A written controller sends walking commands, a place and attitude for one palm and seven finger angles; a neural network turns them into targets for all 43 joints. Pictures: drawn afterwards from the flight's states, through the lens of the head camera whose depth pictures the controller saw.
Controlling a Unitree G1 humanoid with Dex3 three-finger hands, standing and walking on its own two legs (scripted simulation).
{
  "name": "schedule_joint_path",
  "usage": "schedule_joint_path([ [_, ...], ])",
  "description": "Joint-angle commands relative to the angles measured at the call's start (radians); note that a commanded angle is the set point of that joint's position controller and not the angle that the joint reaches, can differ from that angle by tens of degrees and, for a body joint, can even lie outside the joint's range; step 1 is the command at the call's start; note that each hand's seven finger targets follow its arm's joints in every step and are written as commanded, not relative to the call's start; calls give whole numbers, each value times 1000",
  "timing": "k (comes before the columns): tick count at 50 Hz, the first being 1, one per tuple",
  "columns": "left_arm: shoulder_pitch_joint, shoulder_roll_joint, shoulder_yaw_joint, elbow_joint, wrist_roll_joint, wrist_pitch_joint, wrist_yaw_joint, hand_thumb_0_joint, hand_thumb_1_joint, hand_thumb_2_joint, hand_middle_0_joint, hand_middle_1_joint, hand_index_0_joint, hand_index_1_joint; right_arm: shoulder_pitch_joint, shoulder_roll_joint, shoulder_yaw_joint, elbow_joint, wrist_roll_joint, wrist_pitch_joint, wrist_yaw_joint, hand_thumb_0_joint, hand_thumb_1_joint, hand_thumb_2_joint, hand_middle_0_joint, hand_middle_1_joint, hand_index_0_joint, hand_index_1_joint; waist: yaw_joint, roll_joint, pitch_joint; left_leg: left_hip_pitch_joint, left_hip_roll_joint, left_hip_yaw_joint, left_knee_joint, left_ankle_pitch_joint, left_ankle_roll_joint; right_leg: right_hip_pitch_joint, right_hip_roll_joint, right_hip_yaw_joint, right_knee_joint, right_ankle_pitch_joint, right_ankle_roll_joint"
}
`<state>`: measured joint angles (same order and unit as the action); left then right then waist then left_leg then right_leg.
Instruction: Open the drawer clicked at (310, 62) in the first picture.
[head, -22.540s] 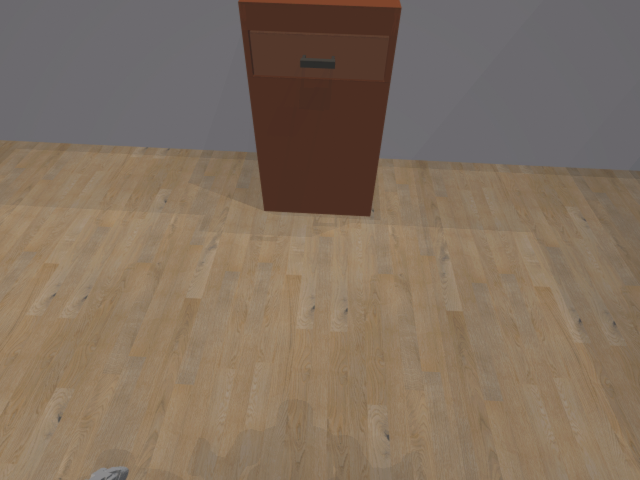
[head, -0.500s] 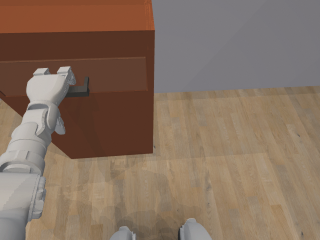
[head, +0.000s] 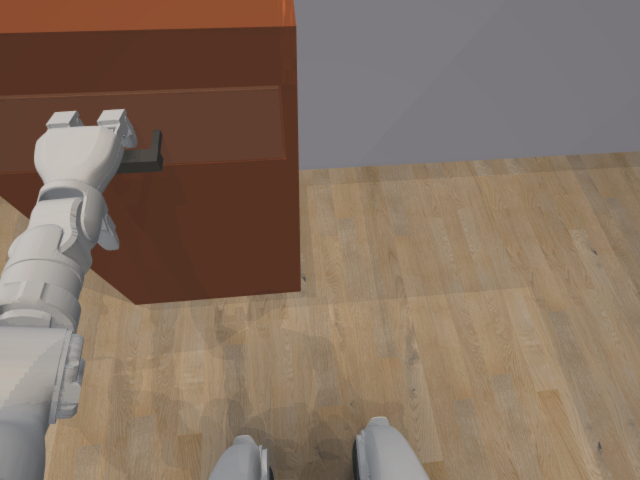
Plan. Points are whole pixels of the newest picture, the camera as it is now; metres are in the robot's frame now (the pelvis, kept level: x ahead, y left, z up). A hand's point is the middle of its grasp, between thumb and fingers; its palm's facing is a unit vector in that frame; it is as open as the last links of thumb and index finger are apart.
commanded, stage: lower the fingers behind the handle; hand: left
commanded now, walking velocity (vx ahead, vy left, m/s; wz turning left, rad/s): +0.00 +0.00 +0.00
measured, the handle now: (119, 150) +0.55 +0.25 +0.01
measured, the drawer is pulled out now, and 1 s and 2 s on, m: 0.00 0.00 0.00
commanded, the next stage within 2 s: lift the fingers back up to retry in 0.50 s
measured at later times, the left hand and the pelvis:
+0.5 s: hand (103, 183) +0.49 +0.26 +0.02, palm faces -0.03 +0.02 -1.00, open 13.8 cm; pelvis -0.02 +0.00 -0.01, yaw +0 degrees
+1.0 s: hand (88, 174) +0.49 +0.27 +0.04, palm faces -0.05 -0.01 -1.00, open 13.8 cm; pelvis +0.00 +0.00 +0.01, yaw +0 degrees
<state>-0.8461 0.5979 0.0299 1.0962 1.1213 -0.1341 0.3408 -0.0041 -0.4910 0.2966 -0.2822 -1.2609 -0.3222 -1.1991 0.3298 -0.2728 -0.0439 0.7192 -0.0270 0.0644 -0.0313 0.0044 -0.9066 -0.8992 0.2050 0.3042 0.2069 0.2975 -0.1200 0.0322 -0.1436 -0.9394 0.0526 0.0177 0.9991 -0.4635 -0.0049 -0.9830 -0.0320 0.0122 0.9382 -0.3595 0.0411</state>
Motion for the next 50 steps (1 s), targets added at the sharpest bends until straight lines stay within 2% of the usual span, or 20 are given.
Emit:
schedule_joint_path([
  [1, -270, 250, 43, -57, 1, 15, -11, 0, -500, 300, -300, -1200, -300, -1200, 146, -174, -51, -48, 2, -21, -19, 0, -900, -900, 200, 300, 200, 300, -5, -13, -359, 139, -69, 14, -100, 246, 40, 248, 63, -43, -79, 193, -58],
  [2, -279, 234, 34, -69, -1, 14, -12, 0, -500, 300, -300, -1200, -300, -1200, 150, -172, -54, -54, 6, -23, -18, 0, -900, -900, 200, 300, 200, 300, -12, -11, -372, 149, -66, 13, -94, 249, 40, 238, 64, -43, -75, 195, -58],
  [4, -246, 260, 58, -58, -2, 14, -10, 0, -500, 300, -300, -1200, -300, -1200, 146, -177, -52, -51, 2, -22, -17, 0, -900, -900, 200, 300, 200, 300, 1, -9, -378, 135, -66, 17, -83, 252, 40, 240, 62, -41, -64, 201, -57],
  [6, -269, 246, 38, -53, -4, 20, -14, 0, -500, 300, -300, -1200, -300, -1200, 146, -176, -49, -59, 7, -25, -19, 0, -900, -900, 200, 300, 200, 300, -12, -36, -353, 111, -66, 10, -83, 213, 40, 218, 62, -46, -64, 163, -56],
  [7, -302, 248, 34, -70, -5, 21, -13, 0, -500, 300, -300, -1200, -300, -1200, 149, -177, -50, -63, 10, -26, -20, 0, -900, -900, 200, 300, 200, 300, -21, -18, -364, 121, -65, 9, -82, 209, 40, 211, 63, -43, -64, 156, -56],
  [13, -318, 286, 63, -90, -18, 26, -23, 0, -500, 300, -300, -1200, -300, -1200, 155, -178, -49, -60, 8, -26, -23, 0, -900, -900, 200, 300, 200, 300, -10, -4, -420, 136, -65, 7, -76, 218, 42, 227, 60, -41, -57, 161, -55],
  [14, -285, 270, 45, -52, -20, 35, -27, 0, -500, 300, -300, -1200, -300, -1200, 148, -177, -42, -63, 10, -26, -24, 0, -900, -900, 200, 300, 200, 300, -12, -15, -380, 115, -68, 7, -82, 192, 41, 223, 60, -44, -61, 142, -53],
  [19, -339, 257, 20, -40, -11, 31, -33, 0, -500, 300, -300, -1200, -300, -1200, 152, -178, -40, -63, 13, -32, -31, 0, -900, -900, 200, 300, 200, 300, -34, -20, -350, 104, -64, -4, -81, 148, 42, 168, 59, -49, -61, 87, -53],
  [20, -362, 263, 24, -60, -15, 28, -33, 0, -500, 300, -300, -1200, -300, -1200, 154, -179, -39, -65, 14, -35, -29, 0, -900, -900, 200, 300, 200, 300, -33, 1, -360, 107, -63, -5, -81, 149, 41, 164, 60, -49, -58, 85, -54],
  [23, -357, 293, 48, -58, -17, 29, -37, 0, -500, 300, -300, -1200, -300, -1200, 160, -182, -39, -65, 11, -33, -30, 0, -900, -900, 200, 300, 200, 300, -25, -16, -391, 104, -65, -4, -75, 154, 44, 185, 60, -44, -56, 92, -55],
  [24, -347, 259, 14, -31, -12, 33, -40, 0, -500, 300, -300, -1200, -300, -1200, 158, -177, -35, -66, 13, -35, -32, 0, -900, -900, 200, 300, 200, 300, -36, -8, -357, 95, -66, -5, -78, 143, 43, 167, 60, -50, -57, 82, -54],
  [28, -375, 255, 19, -58, -14, 32, -42, 0, -500, 300, -300, -1200, -300, -1200, 168, -179, -41, -65, 12, -36, -30, 0, -900, -900, 200, 300, 200, 300, -38, -2, -388, 117, -61, -9, -74, 157, 42, 159, 62, -50, -53, 85, -57],
  [30, -362, 263, 23, -50, -18, 35, -46, 0, -500, 300, -300, -1200, -300, -1200, 168, -179, -38, -64, 13, -38, -29, 0, -900, -900, 200, 300, 200, 300, -31, 8, -373, 103, -63, -8, -75, 145, 42, 161, 62, -50, -53, 78, -57],
  [33, -408, 276, 36, -126, -24, 27, -48, 0, -500, 300, -300, -1200, -300, -1200, 179, -174, -45, -65, 9, -34, -30, 0, -900, -900, 200, 300, 200, 300, -28, 26, -444, 164, -62, -8, -87, 194, 42, 209, 65, -49, -66, 116, -56],
  [38, -401, 354, 101, -211, -40, 5, -46, 0, -500, 300, -300, -1200, -300, -1200, 174, -176, -48, -57, 7, -25, -32, 0, -900, -900, 200, 300, 200, 300, -3, 32, -500, 227, -64, -9, -118, 243, 42, 297, 68, -43, -97, 166, -54],
  [40, -388, 354, 102, -208, -41, -1, -40, 0, -500, 300, -300, -1200, -300, -1200, 169, -173, -46, -50, 8, -24, -30, 0, -900, -900, 200, 300, 200, 300, 2, 50, -442, 231, -64, -7, -141, 234, 40, 301, 69, -45, -120, 155, -54],
  [41, -391, 363, 107, -219, -37, -8, -34, 0, -500, 300, -300, -1200, -300, -1200, 163, -174, -46, -50, 8, -23, -34, 0, -900, -900, 200, 300, 200, 300, 0, 33, -439, 234, -64, -7, -146, 238, 43, 313, 69, -45, -126, 158, -53],
  [45, -440, 333, 85, -251, -28, -24, -11, 0, -500, 300, -300, -1200, -300, -1200, 169, -171, -56, -35, 7, -24, -32, 0, -900, -900, 200, 300, 200, 300, -13, 86, -428, 308, -62, -13, -168, 274, 36, 288, 74, -52, -151, 163, -59],
  [48, -463, 320, 82, -280, -36, -21, -2, 0, -500, 300, -300, -1200, -300, -1200, 177, -171, -61, -31, 2, -23, -29, 0, -900, -900, 200, 300, 200, 300, -13, 101, -464, 373, -61, -13, -179, 349, 32, 320, 78, -58, -163, 213, -61],
  [50, -444, 317, 81, -263, -35, -5, -6, 0, -500, 300, -300, -1200, -300, -1200, 182, -171, -61, -22, 3, -19, -24, 0, -900, -900, 200, 300, 200, 300, -7, 118, -449, 399, -60, -12, -189, 400, 28, 333, 81, -62, -172, 251, -63],
])
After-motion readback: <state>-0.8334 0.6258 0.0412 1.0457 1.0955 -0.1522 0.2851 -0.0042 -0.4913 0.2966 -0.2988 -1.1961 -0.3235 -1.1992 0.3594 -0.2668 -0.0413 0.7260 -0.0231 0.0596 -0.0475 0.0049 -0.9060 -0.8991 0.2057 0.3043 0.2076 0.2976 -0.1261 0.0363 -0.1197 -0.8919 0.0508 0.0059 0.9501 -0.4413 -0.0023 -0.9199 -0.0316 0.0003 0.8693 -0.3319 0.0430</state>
